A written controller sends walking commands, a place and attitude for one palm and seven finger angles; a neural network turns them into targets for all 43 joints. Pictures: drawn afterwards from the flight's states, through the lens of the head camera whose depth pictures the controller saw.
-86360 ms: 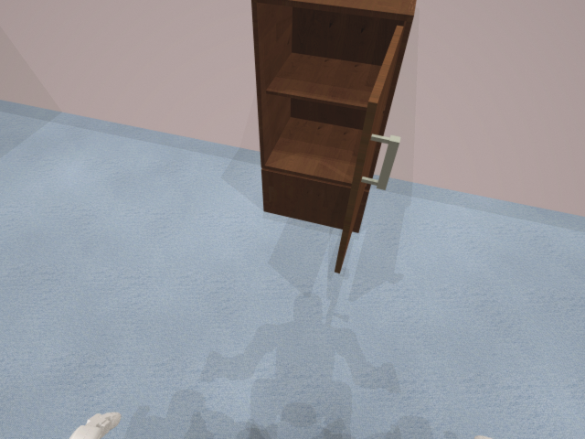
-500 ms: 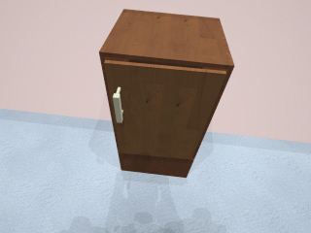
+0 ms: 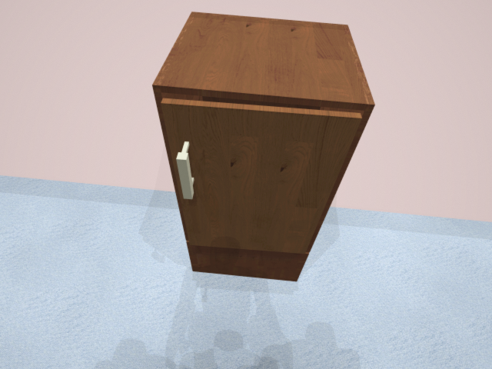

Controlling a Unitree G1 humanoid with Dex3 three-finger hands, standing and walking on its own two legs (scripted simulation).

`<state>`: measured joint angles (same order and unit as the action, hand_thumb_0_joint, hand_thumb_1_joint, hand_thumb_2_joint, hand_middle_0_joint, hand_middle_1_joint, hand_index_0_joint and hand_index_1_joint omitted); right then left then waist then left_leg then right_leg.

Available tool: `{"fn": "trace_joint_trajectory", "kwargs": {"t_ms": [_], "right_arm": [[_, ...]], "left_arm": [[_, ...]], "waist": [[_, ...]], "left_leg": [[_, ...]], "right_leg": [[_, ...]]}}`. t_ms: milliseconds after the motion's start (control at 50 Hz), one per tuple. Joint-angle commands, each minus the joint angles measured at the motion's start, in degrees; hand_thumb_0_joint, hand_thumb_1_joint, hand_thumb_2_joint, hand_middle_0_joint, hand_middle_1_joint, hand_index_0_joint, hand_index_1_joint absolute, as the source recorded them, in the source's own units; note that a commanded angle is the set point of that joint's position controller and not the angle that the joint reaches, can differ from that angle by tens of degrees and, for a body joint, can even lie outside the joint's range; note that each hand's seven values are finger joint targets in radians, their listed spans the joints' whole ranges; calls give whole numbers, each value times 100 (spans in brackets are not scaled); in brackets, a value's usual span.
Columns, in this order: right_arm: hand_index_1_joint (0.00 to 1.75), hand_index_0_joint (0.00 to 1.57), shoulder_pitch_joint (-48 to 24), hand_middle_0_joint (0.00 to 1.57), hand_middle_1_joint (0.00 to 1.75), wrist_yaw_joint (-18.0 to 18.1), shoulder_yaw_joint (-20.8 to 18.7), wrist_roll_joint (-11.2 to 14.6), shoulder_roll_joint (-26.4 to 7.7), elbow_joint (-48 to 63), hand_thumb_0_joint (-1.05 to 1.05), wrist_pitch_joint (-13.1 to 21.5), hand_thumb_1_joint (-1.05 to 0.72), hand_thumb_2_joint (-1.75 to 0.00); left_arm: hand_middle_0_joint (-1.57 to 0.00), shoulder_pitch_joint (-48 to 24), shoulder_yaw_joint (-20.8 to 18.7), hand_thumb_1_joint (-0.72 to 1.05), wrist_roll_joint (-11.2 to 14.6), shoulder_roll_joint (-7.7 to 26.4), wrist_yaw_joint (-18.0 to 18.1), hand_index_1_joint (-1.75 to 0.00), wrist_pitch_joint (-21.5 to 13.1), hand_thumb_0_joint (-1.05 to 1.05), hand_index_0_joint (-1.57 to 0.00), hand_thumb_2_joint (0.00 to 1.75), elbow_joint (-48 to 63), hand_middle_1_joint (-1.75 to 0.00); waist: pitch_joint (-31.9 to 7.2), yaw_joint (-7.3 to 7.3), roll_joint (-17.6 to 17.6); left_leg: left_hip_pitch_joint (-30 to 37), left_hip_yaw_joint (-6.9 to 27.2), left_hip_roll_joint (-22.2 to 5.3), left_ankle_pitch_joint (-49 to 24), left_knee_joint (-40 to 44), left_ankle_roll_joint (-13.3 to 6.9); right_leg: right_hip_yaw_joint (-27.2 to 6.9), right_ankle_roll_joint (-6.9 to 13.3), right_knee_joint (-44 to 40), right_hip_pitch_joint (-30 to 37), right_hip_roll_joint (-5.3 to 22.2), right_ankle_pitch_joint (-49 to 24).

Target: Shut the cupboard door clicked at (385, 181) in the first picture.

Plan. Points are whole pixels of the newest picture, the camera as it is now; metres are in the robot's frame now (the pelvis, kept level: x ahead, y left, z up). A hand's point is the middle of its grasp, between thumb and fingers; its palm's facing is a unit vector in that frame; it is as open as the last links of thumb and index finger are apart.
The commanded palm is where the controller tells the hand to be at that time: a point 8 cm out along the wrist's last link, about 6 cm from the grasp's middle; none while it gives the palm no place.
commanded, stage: come to a stop and stand still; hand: left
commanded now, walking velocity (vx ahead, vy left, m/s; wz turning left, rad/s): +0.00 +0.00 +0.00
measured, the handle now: (187, 170) +0.54 +0.17 -0.06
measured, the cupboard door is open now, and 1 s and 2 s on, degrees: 1 1 1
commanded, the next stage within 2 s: look again from close up in 0.06 s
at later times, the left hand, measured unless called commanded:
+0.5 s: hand out of the picture +0.01 +0.17 -0.18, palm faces +0.02 -0.97 -0.22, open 7.4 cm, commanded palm none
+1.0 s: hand out of the picture -0.01 +0.13 -0.19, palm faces +0.04 -0.98 -0.17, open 7.4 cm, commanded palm none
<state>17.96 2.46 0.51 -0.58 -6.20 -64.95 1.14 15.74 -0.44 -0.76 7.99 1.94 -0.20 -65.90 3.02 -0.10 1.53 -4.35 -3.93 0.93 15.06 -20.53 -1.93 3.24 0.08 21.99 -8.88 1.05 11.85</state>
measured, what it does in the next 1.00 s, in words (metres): stands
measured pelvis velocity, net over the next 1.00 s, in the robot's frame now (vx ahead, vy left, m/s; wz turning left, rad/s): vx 0.01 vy -0.03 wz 0.01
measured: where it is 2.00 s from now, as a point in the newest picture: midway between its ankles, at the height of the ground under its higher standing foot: outside the picture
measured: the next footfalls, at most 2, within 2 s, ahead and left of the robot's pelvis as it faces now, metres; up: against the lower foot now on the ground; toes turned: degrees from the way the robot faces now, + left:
left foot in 1.58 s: +0.21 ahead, +0.09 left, +0.00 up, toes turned +5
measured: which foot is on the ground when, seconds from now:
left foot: down 0.00-1.00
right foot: down 0.00-1.00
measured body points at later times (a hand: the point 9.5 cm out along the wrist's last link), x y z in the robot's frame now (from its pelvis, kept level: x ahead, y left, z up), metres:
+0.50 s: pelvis +0.00 +0.00 -0.01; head +0.00 -0.02 +0.44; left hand +0.01 +0.22 -0.16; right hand +0.00 -0.21 -0.18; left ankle -0.04 +0.09 -0.74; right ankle +0.00 -0.12 -0.74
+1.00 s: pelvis +0.01 -0.03 -0.01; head +0.02 -0.03 +0.44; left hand -0.01 +0.19 -0.17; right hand -0.02 -0.24 -0.18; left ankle -0.04 +0.09 -0.74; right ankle +0.00 -0.12 -0.75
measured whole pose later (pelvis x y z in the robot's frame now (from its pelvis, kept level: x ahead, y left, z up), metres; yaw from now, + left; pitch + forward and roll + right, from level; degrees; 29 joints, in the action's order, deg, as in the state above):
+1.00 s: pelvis +0.01 -0.03 -0.01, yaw +0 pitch -1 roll +0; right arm 19.5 1.0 0.4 -1.6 -8.1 -63.9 0.4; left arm 18.6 -0.5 -1.3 7.1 0.6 -0.8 -64.0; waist 1.9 -0.2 -1.2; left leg -9.5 -2.8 -1.4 21.9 -32.1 -0.9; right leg 4.5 2.8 32.5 -13.4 -0.7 18.7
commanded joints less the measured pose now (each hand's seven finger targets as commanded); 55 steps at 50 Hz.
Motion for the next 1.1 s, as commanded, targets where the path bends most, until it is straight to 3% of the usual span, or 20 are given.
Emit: {"fn": "trace_joint_trajectory", "kwargs": {"t_ms": [0, 120, 140, 160, 180, 220, 240, 280, 360, 460, 580, 760, 800, 860, 920, 980, 1020, 1040, 1060, 1080], "right_arm": [[30, 20, 524, 20, 30, 61, -86, 18, -608, 61, 0, 60, -90, -90], [30, 20, 512, 20, 30, 63, -90, 32, -639, 49, 0, 52, -90, -90], [30, 20, -133, 20, 30, -53, -83, 91, -866, 436, 0, 160, -90, -90], [30, 20, 236, 20, 30, -53, -83, 10, -609, 571, 0, 111, -90, -90], [30, 20, 287, 20, 30, -40, -76, -4, -563, 536, 0, 126, -90, -90], [30, 20, 495, 20, 30, -51, -54, -35, -603, 535, 0, 164, -90, -90], [30, 20, 503, 20, 30, -43, -50, -26, -639, 573, 0, 171, -90, -90], [30, 20, 514, 20, 30, -17, -53, -15, -722, 594, 0, 153, -90, -90], [30, 20, 444, 20, 30, -31, -26, -11, -761, 601, 0, 116, -90, -90], [30, 20, 371, 20, 30, -49, 0, -16, -764, 524, 0, 106, -90, -90], [30, 20, 368, 20, 30, -37, 0, -12, -756, 402, 0, 132, -90, -90], [30, 20, 356, 20, 30, -35, -3, -8, -661, 228, 0, 95, -90, -90], [30, 20, 425, 20, 30, -48, -10, -33, -647, 184, 0, 63, -90, -90], [30, 20, 438, 20, 30, -92, -30, -75, -593, 210, 0, 16, -90, -90], [30, 20, 451, 20, 30, -113, -47, -81, -494, 278, 0, 1, -90, -90], [30, 20, 501, 20, 30, -125, -55, -78, -402, 330, 0, 62, -90, -90], [30, 20, 735, 20, 30, -123, -56, -68, -358, 272, 0, 110, -90, -90], [30, 20, 896, 20, 30, -120, -41, -67, -390, 198, 0, 160, -90, -90], [30, 20, 1106, 20, 30, -95, -71, -74, -537, 102, 0, 210, -90, -90], [30, 20, 1379, 20, 30, -55, -131, -89, -786, 14, 0, 249, -90, -90]], "left_arm": [[-20, 416, -41, 90, 31, 375, 30, -30, -42, 0, -20, 90, 85, -30], [-20, 404, -43, 90, 23, 421, 37, -30, -48, 0, -20, 90, 97, -30], [-20, 690, 26, 90, -38, 616, 262, -30, -240, 0, -20, 90, 10, -30], [-20, 648, -22, 90, 9, 786, 209, -30, -265, 0, -20, 90, 220, -30], [-20, 458, 25, 90, 25, 683, 136, -30, -247, 0, -20, 90, 244, -30], [-20, 435, 57, 90, 2, 542, 89, -30, -227, 0, -20, 90, 289, -30], [-20, 427, 58, 90, 0, 536, 72, -30, -211, 0, -20, 90, 299, -30], [-20, 372, 67, 90, 13, 452, 59, -30, -180, 0, -20, 90, 305, -30], [-20, 305, 78, 90, 16, 436, 33, -30, -131, 0, -20, 90, 325, -30], [-20, 301, 50, 90, 21, 516, 10, -30, -117, 0, -20, 90, 351, -30], [-20, 298, 22, 90, 25, 550, 4, -30, -126, 0, -20, 90, 345, -30], [-20, 297, 12, 90, 22, 566, -5, -30, -145, 0, -20, 90, 295, -30], [-20, 373, -11, 90, -4, 555, -23, -30, -126, 0, -20, 90, 271, -30], [-20, 445, -70, 90, -38, 624, -61, -30, -91, 0, -20, 90, 296, -30], [-20, 648, -154, 90, -40, 740, -76, -30, -96, 0, -20, 90, 316, -30], [-20, 761, -239, 90, -36, 783, -74, -30, -144, 0, -20, 90, 353, -30], [-20, 647, -253, 90, -41, 733, -74, -30, -168, 0, -20, 90, 421, -30], [-20, 526, -235, 90, -37, 619, -98, -30, -167, 0, -20, 90, 447, -30], [-20, 407, -206, 90, -42, 481, -125, -30, -173, 0, -20, 90, 494, -30], [-20, 279, -184, 90, -49, 327, -142, -30, -200, 0, -20, 90, 579, -30]], "waist": [[113, -22, -162], [163, -18, -165], [4, -173, -506], [-388, 58, -611], [-198, 65, -824], [-375, 35, -863], [-462, 39, -726], [-261, 62, -226], [311, 29, 28], [441, 6, -59], [123, -16, -107], [135, -7, -73], [110, -14, 5], [419, -43, 97], [596, -80, 443], [524, -47, 475], [509, 85, 83], [480, 141, -240], [428, 195, -781], [281, 278, -1482]], "left_leg": [[-390, 628, -720, -1454, 417, 58], [-321, 585, -723, -1595, 384, 70], [-718, 358, -828, -2312, -759, 179], [-730, 502, -507, -781, -514, 156], [-811, 533, -540, -668, -198, 84], [-744, 653, -741, -1399, -298, 4], [-638, 667, -766, -1727, -324, -20], [-640, 698, -793, -1792, -292, -61], [-902, 725, -727, -1150, -34, -84], [-945, 679, -654, -583, 148, -78], [-746, 611, -648, -761, 142, -68], [-693, 524, -616, -585, 81, -15], [-744, 450, -562, 129, -23, -33], [-1121, 331, -405, 967, -285, -58], [-1412, 111, -226, 1035, -878, -31], [-1390, -18, -212, 761, -1381, -26], [-1004, 26, -287, 600, -973, -48], [-706, 223, -370, 276, -636, -97], [-399, 678, -727, -298, -391, -242], [-40, 1312, -1298, -1118, -109, -520]], "right_leg": [[-493, 173, -228, 225, 493, -1041], [-495, 187, -218, 207, 487, -1158], [-595, 142, 172, 75, 820, -2933], [-749, 278, 329, 313, 901, -2368], [-652, 316, 375, 135, 808, -1789], [-444, 316, 465, 58, 538, -803], [-394, 305, 529, 81, 490, -808], [-361, 286, 531, -49, 453, -761], [-418, 254, 428, -280, 444, -468], [-527, 259, 285, -340, 461, -239], [-557, 263, 291, -122, 498, -562], [-631, 296, 132, -153, 560, -610], [-679, 347, 122, -203, 532, 381], [-976, 472, -128, -475, 574, 1840], [-1404, 668, -482, -568, 784, 2535], [-1664, 886, -666, -632, 1070, 2318], [-1266, 864, -223, -856, 894, 1784], [-899, 743, 262, -1030, 612, 1402], [-424, 573, 909, -1241, 255, 1013], [116, 415, 1824, -1518, -83, 814]]}}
